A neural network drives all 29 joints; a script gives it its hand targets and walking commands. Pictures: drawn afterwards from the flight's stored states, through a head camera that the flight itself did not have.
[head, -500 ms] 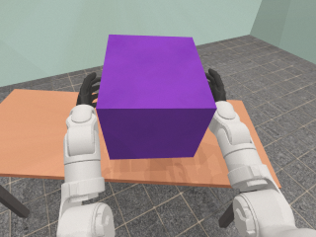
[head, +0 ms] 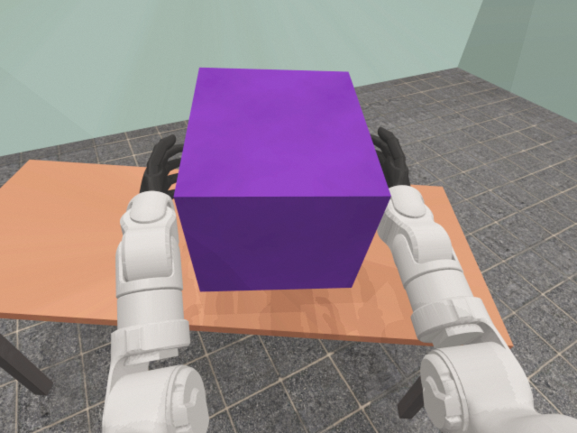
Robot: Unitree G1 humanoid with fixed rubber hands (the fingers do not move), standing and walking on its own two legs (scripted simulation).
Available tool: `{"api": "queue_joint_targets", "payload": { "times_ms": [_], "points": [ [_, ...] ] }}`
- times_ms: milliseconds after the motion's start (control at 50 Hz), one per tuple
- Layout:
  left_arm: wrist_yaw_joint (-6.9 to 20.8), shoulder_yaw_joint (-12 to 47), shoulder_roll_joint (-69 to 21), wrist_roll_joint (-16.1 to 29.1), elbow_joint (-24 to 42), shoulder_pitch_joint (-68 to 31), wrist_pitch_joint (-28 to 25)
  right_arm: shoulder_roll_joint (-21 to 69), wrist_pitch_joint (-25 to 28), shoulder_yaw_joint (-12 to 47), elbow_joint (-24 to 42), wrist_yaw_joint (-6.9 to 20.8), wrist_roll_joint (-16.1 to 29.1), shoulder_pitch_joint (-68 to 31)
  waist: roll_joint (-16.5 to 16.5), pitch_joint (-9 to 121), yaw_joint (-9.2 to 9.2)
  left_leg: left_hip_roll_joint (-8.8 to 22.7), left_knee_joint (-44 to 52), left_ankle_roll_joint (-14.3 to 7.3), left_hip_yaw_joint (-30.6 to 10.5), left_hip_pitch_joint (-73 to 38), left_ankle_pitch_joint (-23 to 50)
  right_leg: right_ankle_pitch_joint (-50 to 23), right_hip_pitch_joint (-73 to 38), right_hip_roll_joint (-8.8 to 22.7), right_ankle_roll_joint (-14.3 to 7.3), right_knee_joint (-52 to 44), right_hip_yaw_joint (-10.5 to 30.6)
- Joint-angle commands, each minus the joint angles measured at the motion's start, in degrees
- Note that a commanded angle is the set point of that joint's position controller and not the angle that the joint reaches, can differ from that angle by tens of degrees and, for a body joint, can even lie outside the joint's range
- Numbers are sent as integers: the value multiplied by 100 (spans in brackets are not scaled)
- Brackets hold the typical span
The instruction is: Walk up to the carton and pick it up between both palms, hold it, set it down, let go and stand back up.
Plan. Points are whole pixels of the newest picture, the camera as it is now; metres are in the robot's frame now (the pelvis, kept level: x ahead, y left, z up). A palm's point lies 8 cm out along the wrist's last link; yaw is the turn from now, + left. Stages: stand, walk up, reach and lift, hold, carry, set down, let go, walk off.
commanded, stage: hold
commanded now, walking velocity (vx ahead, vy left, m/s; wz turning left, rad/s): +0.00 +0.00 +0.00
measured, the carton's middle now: (276, 178) +0.42 +0.01 +0.16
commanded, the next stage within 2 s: none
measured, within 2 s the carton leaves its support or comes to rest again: neither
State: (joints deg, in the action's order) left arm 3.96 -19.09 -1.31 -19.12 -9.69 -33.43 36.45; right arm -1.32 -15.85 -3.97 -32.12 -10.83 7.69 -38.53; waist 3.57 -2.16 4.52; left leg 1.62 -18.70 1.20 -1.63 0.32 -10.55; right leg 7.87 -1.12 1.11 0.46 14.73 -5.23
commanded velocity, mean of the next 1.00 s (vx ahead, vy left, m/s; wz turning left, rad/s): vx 0.00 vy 0.00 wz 0.00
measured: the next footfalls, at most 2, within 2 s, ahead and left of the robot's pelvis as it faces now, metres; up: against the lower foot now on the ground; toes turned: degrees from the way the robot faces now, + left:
none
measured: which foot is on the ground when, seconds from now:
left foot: down 0.00-1.00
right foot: down 0.00-1.00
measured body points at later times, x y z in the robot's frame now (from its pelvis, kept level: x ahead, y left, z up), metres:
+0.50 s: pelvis +0.00 +0.00 +0.00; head -0.03 +0.03 +0.45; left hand +0.38 +0.17 +0.16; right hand +0.39 -0.15 +0.17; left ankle +0.01 +0.13 -0.75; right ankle +0.01 -0.12 -0.75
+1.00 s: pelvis -0.01 +0.00 +0.00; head -0.05 +0.02 +0.45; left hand +0.35 +0.16 +0.18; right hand +0.35 -0.16 +0.17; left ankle +0.01 +0.13 -0.75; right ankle +0.01 -0.12 -0.75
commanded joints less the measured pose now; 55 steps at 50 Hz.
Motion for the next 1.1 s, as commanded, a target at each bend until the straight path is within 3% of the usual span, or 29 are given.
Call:
{"api": "queue_joint_targets", "payload": {
  "times_ms": [0, 40, 60, 100, 140, 180, 240, 280, 320, 380, 400, 440, 480, 520, 540, 580, 620, 640, 660, 680, 740, 800, 900, 1000, 1080],
  "points": [
    [739, 2730, -3055, 882, 724, -3897, -323, 3223, 498, 2048, 1800, 704, 305, -4261, -443, 2234, 33, -458, 289, 6, 336, -179, 1378, -880, -716, -375, 147, 0, -153],
    [634, 3163, -3139, 1116, 1201, -4035, -415, 3167, 605, 2363, 2236, 639, 562, -4363, -634, 2847, 83, -474, -109, 166, 243, -699, 2468, -1795, -790, -430, 169, 129, -140],
    [586, 3222, -3086, 1148, 1234, -3948, -423, 3111, 593, 2450, 2265, 599, 628, -4315, -605, 2830, 100, -468, -237, 203, 236, -883, 2663, -1976, -730, -445, 179, 143, -124],
    [575, 2995, -2890, 987, 705, -3759, -364, 2976, 444, 2224, 1635, 596, 519, -4052, -642, 2201, 132, -452, -90, 201, 252, -636, 1970, -1258, -538, -432, 156, 22, -155],
    [638, 2593, -2802, 729, 219, -3651, -300, 2863, 342, 1853, 1199, 670, 286, -3913, -497, 1536, 64, -439, 297, 56, 315, -101, 809, -207, -294, -359, 133, -132, -144],
    [707, 2369, -2926, 691, 77, -3671, -304, 3032, 407, 1735, 1253, 743, 154, -4085, -349, 1518, -66, -412, 523, -88, 361, 194, 410, 46, -349, -351, 134, -159, -153],
    [655, 2676, -3017, 832, 509, -3897, -410, 3093, 603, 2039, 1671, 770, 287, -4312, -462, 2428, -75, -437, 184, 27, 327, -370, 1635, -1053, -599, -392, 153, 37, -147],
    [578, 2940, -3091, 1007, 905, -3806, -455, 3094, 620, 2282, 1940, 682, 477, -4209, -529, 2757, 24, -435, -109, 150, 267, -810, 2495, -1789, -782, -437, 148, 100, -107],
    [565, 2936, -3025, 957, 801, -3566, -394, 3039, 583, 2389, 1980, 597, 559, -4184, -473, 2583, 22, -446, -183, 163, 264, -797, 2599, -1921, -781, -448, 180, 82, -96],
    [638, 2644, -2810, 801, 457, -3498, -307, 2984, 416, 2154, 1428, 596, 412, -3905, -338, 1922, 12, -460, 120, 34, 328, -299, 1485, -1047, -635, -381, 180, -29, -110],
    [678, 2639, -2810, 751, 447, -3467, -268, 2979, 378, 2039, 1310, 610, 334, -3766, -385, 1764, 99, -465, 246, -6, 356, -179, 1264, -850, -623, -353, 164, -75, -97],
    [709, 2579, -2837, 749, 480, -3630, -307, 3006, 406, 1870, 1224, 672, 246, -3770, -465, 1763, 71, -440, 337, -3, 353, -49, 954, -505, -564, -338, 122, -95, -120],
    [673, 3004, -3100, 970, 1044, -3779, -379, 3116, 547, 2150, 1773, 681, 411, -3884, -677, 2437, 119, -449, 68, 122, 301, -501, 1949, -1319, -667, -402, 131, 74, -134],
    [578, 3278, -3116, 1189, 1357, -3851, -504, 3126, 635, 2482, 2416, 619, 636, -4221, -569, 3053, 93, -464, -246, 206, 186, -870, 2725, -2023, -775, -438, 149, 177, -109],
    [547, 3273, -3025, 1229, 1276, -3837, -511, 3127, 612, 2588, 2421, 589, 660, -4235, -556, 3005, 106, -495, -322, 196, 196, -879, 2759, -2153, -778, -444, 212, 192, -120],
    [538, 3097, -2907, 1044, 1013, -3433, -409, 2981, 476, 2517, 2113, 522, 639, -3910, -550, 2385, 60, -487, -189, 181, 193, -647, 2500, -2058, -827, -417, 222, 123, -77],
    [619, 2797, -2763, 845, 682, -3283, -273, 2933, 313, 2287, 1614, 535, 497, -3647, -394, 1840, 72, -463, 102, 77, 263, -332, 1597, -1212, -708, -377, 221, -17, -87],
    [581, 3381, -3137, 1095, 1988, -2511, -206, 2926, 365, 2695, 2272, 544, 797, -2688, -543, 2278, 196, -364, -54, 322, 229, -672, 2773, -1903, -971, -554, 121, 183, -83],
    [576, 3482, -2973, 1165, 2204, -2715, -125, 2767, 327, 2763, 2501, 491, 921, -2941, -775, 2490, 115, -447, -222, 390, 176, -732, 3056, -1883, -1070, -543, 111, 122, -69],
    [601, 3420, -2902, 1142, 2013, -2778, -43, 2850, 274, 2775, 2578, 491, 937, -3078, -696, 2293, 192, -457, -243, 391, 234, -663, 3181, -1897, -1016, -541, 103, 123, -67],
    [727, 3032, -2657, 901, 1665, -2717, 81, 2645, 146, 2501, 2258, 540, 714, -3014, -504, 1538, 137, -426, 137, 251, 300, -263, 2071, -1230, -879, -422, 113, -47, -70],
    [739, 3112, -2719, 926, 1584, -3082, 88, 2774, 210, 2317, 2299, 650, 506, -3330, -564, 1378, 101, -371, 392, 146, 342, 18, 1124, -504, -641, -351, 65, -111, -91],
    [562, 3349, -2970, 1171, 1392, -3631, -117, 3038, 391, 2330, 2453, 750, 371, -3982, -563, 2015, 24, -391, 299, 25, 339, -121, 835, -342, -387, -340, 57, -47, -80],
    [602, 2777, -2810, 968, 764, -3585, -88, 3072, 392, 2098, 1799, 798, 138, -4025, -303, 1879, -125, -394, 518, -174, 438, 236, 179, 112, -475, -263, 101, -100, -15],
    [698, 2535, -2731, 879, 583, -3618, -89, 3123, 439, 2043, 1625, 765, 130, -4109, -208, 1999, -132, -446, 463, -196, 479, 216, 403, -205, -729, -254, 152, -82, 3]
  ]
}}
